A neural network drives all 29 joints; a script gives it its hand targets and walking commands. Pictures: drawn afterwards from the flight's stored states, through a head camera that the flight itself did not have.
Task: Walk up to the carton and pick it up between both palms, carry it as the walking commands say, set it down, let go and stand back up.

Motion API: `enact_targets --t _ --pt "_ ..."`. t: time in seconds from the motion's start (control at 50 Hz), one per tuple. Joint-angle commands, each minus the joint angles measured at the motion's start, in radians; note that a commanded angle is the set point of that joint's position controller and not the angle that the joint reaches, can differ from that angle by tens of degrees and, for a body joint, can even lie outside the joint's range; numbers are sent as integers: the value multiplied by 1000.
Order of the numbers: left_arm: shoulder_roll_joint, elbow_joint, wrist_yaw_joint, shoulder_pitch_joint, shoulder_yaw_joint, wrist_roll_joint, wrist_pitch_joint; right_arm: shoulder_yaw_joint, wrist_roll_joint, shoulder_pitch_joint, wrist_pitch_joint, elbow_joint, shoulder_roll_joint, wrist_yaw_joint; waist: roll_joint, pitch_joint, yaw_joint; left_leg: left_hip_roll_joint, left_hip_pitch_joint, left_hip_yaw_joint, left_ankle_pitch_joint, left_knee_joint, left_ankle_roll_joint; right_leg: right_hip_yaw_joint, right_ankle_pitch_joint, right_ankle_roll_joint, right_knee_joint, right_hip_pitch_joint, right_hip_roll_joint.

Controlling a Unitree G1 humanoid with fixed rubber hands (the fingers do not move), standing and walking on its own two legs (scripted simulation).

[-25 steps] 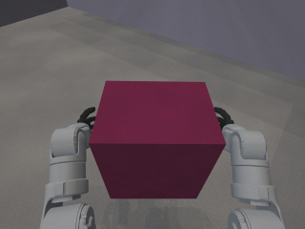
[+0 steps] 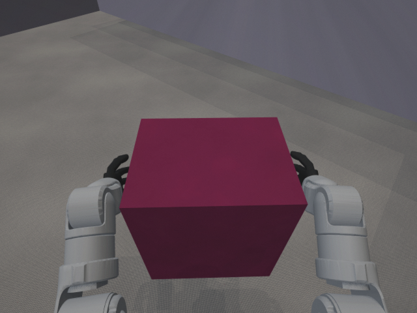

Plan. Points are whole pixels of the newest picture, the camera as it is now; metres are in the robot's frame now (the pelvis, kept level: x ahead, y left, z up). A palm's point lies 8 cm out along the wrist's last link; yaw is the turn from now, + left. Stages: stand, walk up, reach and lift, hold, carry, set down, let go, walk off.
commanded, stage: carry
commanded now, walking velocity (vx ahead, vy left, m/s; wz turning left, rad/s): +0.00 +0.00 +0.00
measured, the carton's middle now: (210, 203) +0.34 +0.01 +0.03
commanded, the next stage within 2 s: none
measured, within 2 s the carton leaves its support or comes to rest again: neither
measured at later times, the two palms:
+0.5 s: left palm (111, 201) +0.31 +0.20 +0.09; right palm (304, 198) +0.30 -0.16 +0.09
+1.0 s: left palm (121, 205) +0.30 +0.18 +0.08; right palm (314, 206) +0.29 -0.18 +0.08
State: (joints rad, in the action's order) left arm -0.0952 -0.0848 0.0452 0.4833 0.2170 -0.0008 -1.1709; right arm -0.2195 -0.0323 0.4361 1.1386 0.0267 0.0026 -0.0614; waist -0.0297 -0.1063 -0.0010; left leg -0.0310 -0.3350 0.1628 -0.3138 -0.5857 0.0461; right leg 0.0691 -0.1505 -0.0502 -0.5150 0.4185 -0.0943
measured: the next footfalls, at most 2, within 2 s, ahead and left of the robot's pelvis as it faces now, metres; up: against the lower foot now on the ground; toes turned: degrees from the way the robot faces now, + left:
none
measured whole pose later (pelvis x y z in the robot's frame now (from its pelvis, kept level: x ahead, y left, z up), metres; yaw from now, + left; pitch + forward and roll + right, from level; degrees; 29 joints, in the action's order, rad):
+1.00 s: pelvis +0.00 +0.00 +0.00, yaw -1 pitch +3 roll +0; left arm -0.03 -0.01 0.02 0.33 0.21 0.03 -1.12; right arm -0.20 -0.05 0.29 1.10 -0.05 0.02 -0.02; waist -0.01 -0.12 0.01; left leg -0.04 -0.31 0.18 -0.33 -0.60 0.04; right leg 0.07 -0.17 -0.05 -0.54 0.41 -0.10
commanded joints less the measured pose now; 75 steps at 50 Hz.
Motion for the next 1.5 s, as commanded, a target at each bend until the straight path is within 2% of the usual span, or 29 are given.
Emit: enact_targets --t 0.0,0.04,0.06,0.08,0.14,0.36,0.4,0.42,0.44,0.46,0.52,0.54,0.56,0.68,0.74,0.76,0.78,0.86,0.96,1.06,1.1,1.18,1.3,1.32,1.34,1.36,1.38,1.44,1.48 --pt "1046 131 -206 581 -630 -310 27 641 317 574 11 -88 932 238 32 -390 6 -135 216 -78 493 42 -17 -9 321 51 -26 -158 -31" --pt "1037 152 -209 518 -646 -288 21 604 284 442 11 -59 909 237 142 -348 14 -99 148 -54 318 101 -22 -27 216 38 11 -168 -48" --pt "1015 150 -213 777 -645 -312 46 658 330 818 -21 -136 890 238 0 -346 1 -115 167 -57 362 49 -32 -31 300 51 -34 -208 -46" --pt "1063 98 -231 442 -613 -290 13 606 297 493 9 -98 925 242 -22 -299 9 -100 80 -99 110 110 -13 -57 112 49 24 -166 -47" --pt "1098 144 -219 587 -661 -308 35 623 330 628 1 -117 896 256 150 -261 6 -119 74 -89 148 181 -19 -47 71 33 9 -137 -42" --pt "1028 199 -210 461 -652 -284 33 631 305 421 12 -91 910 249 59 -268 11 -122 85 -102 194 189 -24 -27 118 29 19 -165 -38" --pt "1026 219 -215 750 -696 -331 44 705 347 793 -14 -216 886 250 7 -328 7 -105 116 -89 202 147 -26 -21 170 33 12 -192 -45" --pt "1012 125 -212 336 -600 -260 23 637 298 395 21 -102 921 251 -4 -309 9 -108 102 -66 164 145 -25 -12 149 25 31 -196 -40" --pt "980 229 -215 861 -712 -347 57 731 385 956 -28 -224 848 245 68 -275 3 -94 56 -92 166 145 -31 -60 120 47 30 -198 -54" --pt "1060 148 -217 516 -634 -296 42 613 311 551 -11 -94 901 249 63 -275 2 -112 14 -112 -28 226 -14 -22 -29 35 42 -172 -31" --pt "1039 263 -214 918 -758 -384 78 755 395 962 -61 -293 858 241 35 -306 8 -107 115 -85 270 125 -18 -39 200 44 7 -161 -60" --pt "1073 61 -219 189 -551 -227 37 554 249 273 -3 -44 935 248 111 -282 3 -143 125 -107 263 183 -5 7 62 33 4 -116 -25" --pt "1037 306 -222 686 -746 -331 69 731 352 754 -45 -323 880 250 145 -304 -2 -130 194 -105 523 131 -27 -2 201 26 -27 -125 -38" --pt "994 190 -214 458 -651 -258 56 627 238 399 -34 -156 841 239 12 -317 5 -96 98 -65 226 107 -32 -38 247 52 -14 -197 -50" --pt "1007 89 -220 257 -570 -185 53 557 199 256 -21 -19 878 258 174 -235 4 -165 82 -143 70 260 -6 5 -14 29 -3 -113 -10" --pt "974 325 -215 864 -780 -344 100 732 344 835 -70 -242 823 256 88 -230 1 -140 65 -109 212 171 -19 1 63 27 1 -168 -32" --pt "1018 187 -208 390 -657 -259 67 666 292 433 -29 -163 923 257 68 -215 -1 -153 19 -113 57 234 -7 26 -23 30 0 -134 -5" --pt "1019 269 -207 538 -741 -339 60 744 352 581 -36 -298 817 242 27 -337 10 -118 143 -52 442 26 -39 -23 478 60 -40 -208 -61" --pt "981 275 -208 327 -668 -239 70 681 266 362 -31 -253 865 246 -77 -291 6 -123 101 -84 279 88 -30 -39 281 54 -3 -195 -59" --pt "969 294 -214 574 -701 -252 104 686 293 620 -74 -250 824 262 144 -234 8 -130 37 -127 35 227 -28 -29 -4 49 17 -149 -29" --pt "959 134 -220 216 -599 -199 105 632 247 327 -65 -109 850 269 82 -228 6 -153 25 -137 -15 231 -5 -14 -9 35 26 -157 -26" --pt "991 242 -217 576 -684 -282 127 695 319 644 -85 -214 869 271 2 -245 2 -116 71 -88 169 164 -23 -46 143 57 18 -181 -72" --pt "1002 204 -221 639 -697 -286 108 670 285 680 -87 -186 844 252 34 -238 -1 -116 54 -76 99 154 -35 -30 96 50 22 -172 -32" --pt "990 151 -229 131 -629 -219 81 618 236 203 -45 -124 882 251 36 -258 8 -116 51 -99 16 210 -15 -17 -5 51 28 -140 -31" --pt "971 209 -227 640 -688 -275 119 688 271 652 -86 -196 844 254 81 -240 -3 -139 84 -105 156 229 -29 -9 92 36 5 -153 -39" --pt "993 196 -220 227 -655 -220 78 646 254 263 -46 -141 886 260 174 -223 2 -146 50 -104 126 236 -28 -1 46 33 3 -121 -22" --pt "968 200 -219 650 -684 -258 123 649 256 611 -92 -117 815 261 106 -240 -4 -138 94 -90 226 195 -28 -9 95 44 -3 -134 -37" --pt "986 239 -229 286 -672 -244 83 676 275 381 -53 -260 888 257 -22 -204 1 -117 53 -79 51 168 -16 -27 24 53 58 -127 -24" --pt "957 248 -230 455 -668 -257 117 662 263 484 -76 -194 862 261 95 -228 6 -121 52 -101 96 207 -30 -67 68 57 45 -167 -64"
